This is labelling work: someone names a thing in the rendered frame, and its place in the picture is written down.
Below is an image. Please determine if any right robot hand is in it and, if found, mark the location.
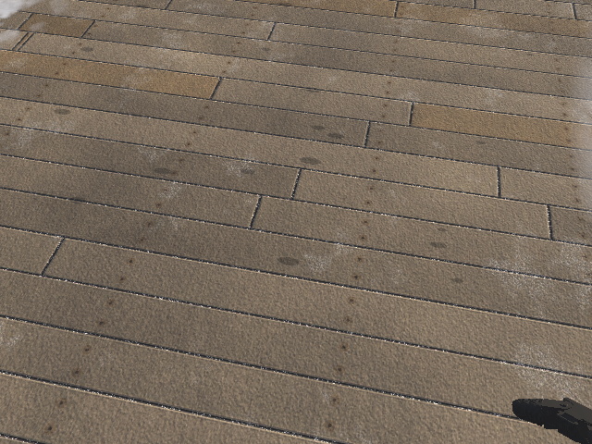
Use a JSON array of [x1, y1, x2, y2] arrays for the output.
[[512, 398, 592, 444]]

